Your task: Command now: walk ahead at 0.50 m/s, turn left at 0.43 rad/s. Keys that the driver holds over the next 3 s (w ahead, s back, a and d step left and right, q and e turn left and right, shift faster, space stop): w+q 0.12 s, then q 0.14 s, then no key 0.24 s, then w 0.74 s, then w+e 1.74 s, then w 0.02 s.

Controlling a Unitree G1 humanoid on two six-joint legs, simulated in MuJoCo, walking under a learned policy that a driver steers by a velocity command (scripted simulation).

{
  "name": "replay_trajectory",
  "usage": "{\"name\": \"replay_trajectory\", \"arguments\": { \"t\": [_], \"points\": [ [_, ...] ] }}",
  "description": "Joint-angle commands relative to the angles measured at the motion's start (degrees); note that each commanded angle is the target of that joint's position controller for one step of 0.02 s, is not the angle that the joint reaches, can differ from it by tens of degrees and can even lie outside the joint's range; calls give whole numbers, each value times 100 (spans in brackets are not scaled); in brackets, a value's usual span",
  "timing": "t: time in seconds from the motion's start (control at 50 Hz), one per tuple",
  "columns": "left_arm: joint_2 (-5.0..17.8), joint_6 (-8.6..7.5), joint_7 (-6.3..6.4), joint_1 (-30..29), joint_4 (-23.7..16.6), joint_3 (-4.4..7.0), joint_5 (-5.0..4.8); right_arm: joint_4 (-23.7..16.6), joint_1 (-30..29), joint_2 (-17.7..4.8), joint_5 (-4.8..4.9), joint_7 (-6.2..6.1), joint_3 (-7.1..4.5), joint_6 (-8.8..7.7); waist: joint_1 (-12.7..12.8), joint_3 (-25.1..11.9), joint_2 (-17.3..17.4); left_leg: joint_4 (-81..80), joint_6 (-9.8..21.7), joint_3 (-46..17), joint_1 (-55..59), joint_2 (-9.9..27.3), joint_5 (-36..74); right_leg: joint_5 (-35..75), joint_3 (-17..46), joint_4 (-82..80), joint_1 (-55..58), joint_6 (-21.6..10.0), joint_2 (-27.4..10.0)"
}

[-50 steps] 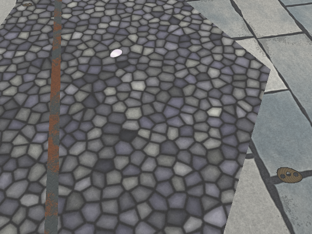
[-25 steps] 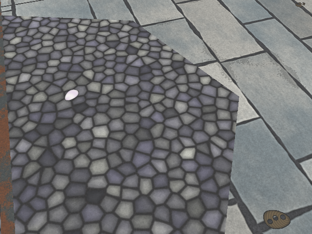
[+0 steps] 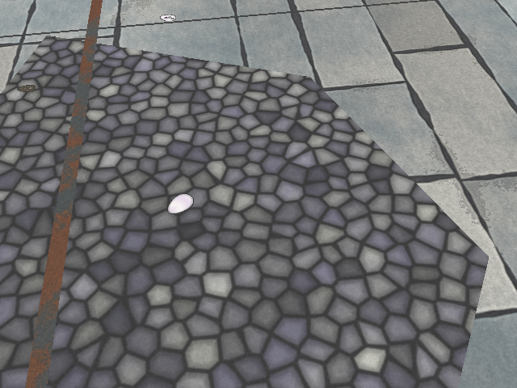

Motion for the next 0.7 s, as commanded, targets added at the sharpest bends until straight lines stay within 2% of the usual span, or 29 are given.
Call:
{"name": "replay_trajectory", "arguments": {
  "t": [0.02,0.06,0.1,0.12,0.14,0.16,0.18,0.2,0.22,0.24,0.26,0.28,0.3,0.36,0.46,0.5,0.54,0.6,0.64,0.66,0.68,0.7],
  "points": [
    [762,-27,85,355,-78,133,19,-603,-823,-180,-16,31,21,-97,117,487,-533,-513,167,395,-93,-126,-106,3150,250,-54,9,-375,-1749],
    [856,18,126,299,-61,149,39,-632,-723,-229,-27,23,-6,-103,-3,368,-618,-715,371,589,231,-342,-582,4435,69,454,320,-323,-1830],
    [1014,84,157,178,-81,192,60,-507,-186,-365,-46,-19,-84,-98,-268,-9,-796,-766,641,815,957,-733,-1198,6052,-114,1492,471,-278,-1875],
    [1088,138,155,129,-113,215,67,-352,365,-485,-59,-37,-159,-120,-487,-343,-807,-943,799,832,1593,-926,-1355,6185,-171,2405,366,-262,-1873],
    [1125,175,150,16,-192,228,28,-98,1226,-685,-137,-73,-273,-172,-902,-753,-623,-1443,1022,537,2786,-899,-990,5401,-266,3778,-307,-112,-1750],
    [866,137,108,19,-484,163,-89,-44,1832,-1318,-197,-168,-477,-176,-1071,-1403,152,-1539,1551,-1248,4376,468,-523,2893,-377,5868,-1970,163,-1313],
    [680,97,43,41,-814,165,-151,-193,1464,-1690,-31,-180,-570,-117,-669,-1902,1074,-2065,2467,-4051,5414,1825,1822,-1779,359,7658,-3838,438,-11],
    [887,84,48,-480,-891,189,-48,-179,1396,-1576,150,-207,-554,-76,-714,-1544,-19,-1975,2302,-3103,5067,1602,2842,-1298,1236,7618,-4200,388,-499],
    [754,44,50,-637,-974,149,-103,-198,1053,-1283,166,-241,-483,-80,-554,-917,-146,-2020,2088,-2411,4349,1443,3316,-915,1241,7243,-4224,392,-695],
    [739,60,66,-588,-917,161,-74,-235,780,-984,165,-251,-406,-67,-310,-419,-447,-2206,1740,-1916,3615,1091,3276,-779,1225,6690,-4006,414,-851],
    [769,159,72,-612,-955,182,43,-267,592,-815,207,-276,-353,-61,-151,-209,-418,-2337,1545,-1611,3121,794,3163,-732,1241,6310,-3786,478,-915],
    [701,290,57,-415,-910,174,114,-310,456,-721,195,-281,-303,-73,2,-266,-323,-2418,1432,-1341,2806,647,3210,-667,1214,6045,-3449,532,-921],
    [649,397,45,-335,-907,174,132,-311,500,-741,167,-268,-291,-115,51,-349,-277,-2421,1395,-1219,2678,566,3536,-609,1148,5865,-3286,578,-859],
    [555,518,23,-352,-949,155,88,-257,686,-924,96,-257,-307,-173,71,-540,-92,-2409,1250,-897,2657,388,4061,-174,1014,5262,-3246,635,-793],
    [626,585,31,-1032,-1139,132,41,-172,925,-852,79,-299,-224,-97,-209,-536,203,-2381,863,-839,3051,314,3614,489,1008,4172,-3352,568,-814],
    [646,599,55,-1203,-1169,123,14,-123,1004,-852,48,-321,-203,-75,-299,-495,212,-2351,866,-928,3238,418,3476,507,1032,3837,-3306,521,-787],
    [640,591,38,-1371,-1210,110,22,-39,1132,-860,17,-322,-191,-50,-388,-432,227,-2540,1023,-1189,3366,596,2343,307,1031,3574,-3264,497,-796],
    [686,536,-8,-1644,-1285,116,51,85,1312,-904,-30,-334,-205,-31,-523,-14,193,-2807,1220,-1697,3529,801,300,-270,1034,3082,-3392,385,-768],
    [676,453,-31,-1674,-1318,116,54,152,1396,-978,-25,-354,-231,-60,-521,192,191,-2829,1252,-1959,3605,887,-329,-629,992,2696,-3304,266,-689],
    [659,401,-37,-1571,-1303,117,45,170,1386,-1025,-9,-359,-247,-81,-439,236,172,-2761,1226,-2015,3583,899,-350,-711,940,2412,-3086,194,-624],
    [600,342,-37,-1293,-1217,113,37,164,1286,-1055,29,-359,-256,-99,-239,238,101,-2597,1127,-1941,3423,817,-270,-544,853,1887,-2583,113,-533],
    [550,272,-19,-783,-1027,120,47,121,1100,-1014,86,-351,-240,-127,53,129,-24,-2245,945,-1734,2994,612,-122,-82,830,1215,-1621,17,-458]
  ]
}}
Next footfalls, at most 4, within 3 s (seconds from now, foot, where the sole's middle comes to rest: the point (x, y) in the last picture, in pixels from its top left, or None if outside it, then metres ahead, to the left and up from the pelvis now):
0.14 left None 0.23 0.09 -0.78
0.72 right None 0.37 -0.06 -0.78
1.22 left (206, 335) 0.62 0.21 -0.78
1.80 right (252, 244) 0.92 0.09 -0.78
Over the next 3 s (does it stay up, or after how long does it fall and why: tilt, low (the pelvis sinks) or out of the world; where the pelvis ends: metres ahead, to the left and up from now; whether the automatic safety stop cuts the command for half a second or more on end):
stays up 1.35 -0.05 -0.01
